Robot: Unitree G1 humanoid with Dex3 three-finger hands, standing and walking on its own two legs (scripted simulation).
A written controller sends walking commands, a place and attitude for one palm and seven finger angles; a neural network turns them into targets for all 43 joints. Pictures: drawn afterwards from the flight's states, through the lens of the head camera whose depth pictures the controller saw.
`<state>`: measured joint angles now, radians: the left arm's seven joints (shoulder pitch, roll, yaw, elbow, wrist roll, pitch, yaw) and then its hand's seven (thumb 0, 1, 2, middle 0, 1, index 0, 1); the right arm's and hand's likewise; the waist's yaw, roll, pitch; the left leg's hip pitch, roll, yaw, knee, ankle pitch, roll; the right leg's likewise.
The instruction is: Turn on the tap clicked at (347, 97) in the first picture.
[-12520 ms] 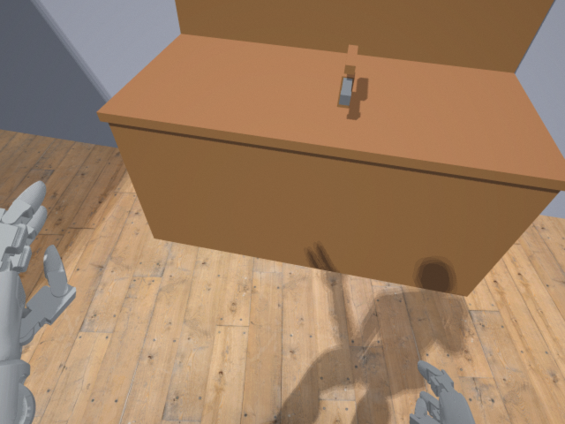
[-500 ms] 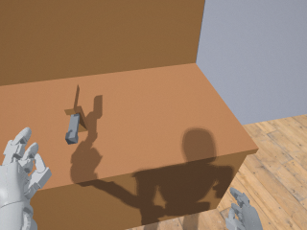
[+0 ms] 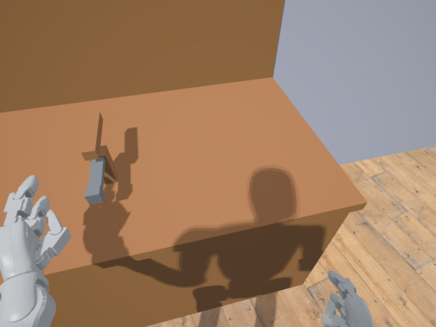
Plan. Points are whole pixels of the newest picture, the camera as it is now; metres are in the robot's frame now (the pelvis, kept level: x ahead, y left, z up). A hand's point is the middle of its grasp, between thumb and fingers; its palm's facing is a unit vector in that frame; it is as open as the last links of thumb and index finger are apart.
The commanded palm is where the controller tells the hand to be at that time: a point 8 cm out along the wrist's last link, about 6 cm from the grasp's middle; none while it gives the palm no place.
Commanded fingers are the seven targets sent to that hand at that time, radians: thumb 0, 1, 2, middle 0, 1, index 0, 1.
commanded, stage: reach beside the lever's end, fingers flat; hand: left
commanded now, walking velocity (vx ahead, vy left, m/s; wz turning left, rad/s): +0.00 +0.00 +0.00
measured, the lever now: (94, 194) +0.34 +0.29 +0.04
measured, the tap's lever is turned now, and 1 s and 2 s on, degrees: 0 0 2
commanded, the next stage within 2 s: push the lever round in 1.38 s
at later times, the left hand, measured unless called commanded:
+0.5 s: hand (67, 219) +0.27 +0.30 +0.07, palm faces +0.54 -0.84 -0.11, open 7.7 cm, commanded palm +0.22 +0.34 +0.07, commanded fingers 0.00 0.90 0.90 -0.16 -0.18 -0.16 -0.18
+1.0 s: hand (73, 208) +0.31 +0.33 +0.04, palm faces +0.55 -0.83 -0.11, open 7.8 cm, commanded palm +0.26 +0.36 +0.04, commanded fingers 0.00 0.90 0.90 -0.15 -0.15 -0.15 -0.15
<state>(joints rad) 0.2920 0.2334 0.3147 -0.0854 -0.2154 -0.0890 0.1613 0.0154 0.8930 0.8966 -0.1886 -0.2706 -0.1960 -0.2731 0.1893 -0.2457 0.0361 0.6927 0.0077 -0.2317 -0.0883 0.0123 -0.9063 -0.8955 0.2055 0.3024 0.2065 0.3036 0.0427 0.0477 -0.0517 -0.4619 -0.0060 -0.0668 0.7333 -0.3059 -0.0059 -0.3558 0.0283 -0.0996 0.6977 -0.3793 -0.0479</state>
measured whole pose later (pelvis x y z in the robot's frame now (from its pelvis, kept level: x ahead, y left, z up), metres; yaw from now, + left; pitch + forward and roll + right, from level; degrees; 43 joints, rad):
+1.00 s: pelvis +0.00 +0.01 -0.02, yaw -1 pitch +10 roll -3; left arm -0.07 0.32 0.45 0.43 -0.18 -0.28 0.11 0.02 0.89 0.90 -0.15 -0.16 -0.16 -0.16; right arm 0.23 -0.26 0.02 0.69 -0.01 -0.13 -0.07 0.01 -0.91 -0.90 0.21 0.30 0.21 0.30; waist 0.00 0.04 -0.09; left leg -0.71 0.00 -0.07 0.91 -0.37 0.01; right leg -0.60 0.04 -0.10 0.85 -0.42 -0.04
